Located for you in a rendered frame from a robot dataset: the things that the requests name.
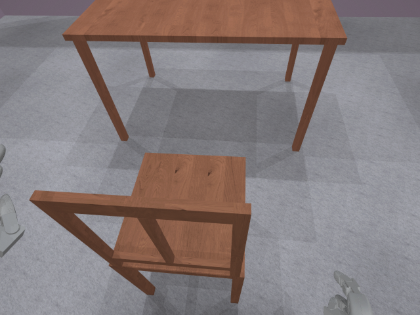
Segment left robot hand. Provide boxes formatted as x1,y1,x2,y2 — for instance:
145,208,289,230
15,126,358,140
0,144,26,258

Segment right robot hand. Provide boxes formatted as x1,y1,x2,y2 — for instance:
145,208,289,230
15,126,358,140
324,270,373,315

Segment chair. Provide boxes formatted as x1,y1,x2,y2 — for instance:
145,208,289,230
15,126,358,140
29,153,251,303

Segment table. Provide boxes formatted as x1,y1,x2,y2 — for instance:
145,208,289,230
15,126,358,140
62,0,347,152

